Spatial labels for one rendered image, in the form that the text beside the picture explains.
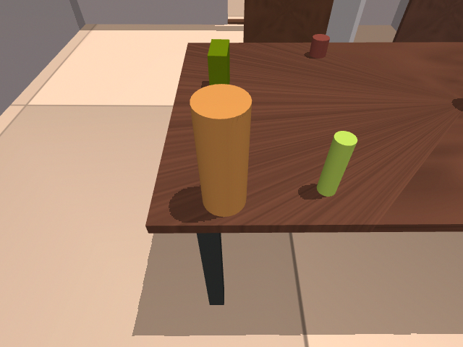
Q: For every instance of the table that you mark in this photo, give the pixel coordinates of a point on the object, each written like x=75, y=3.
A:
x=404, y=103

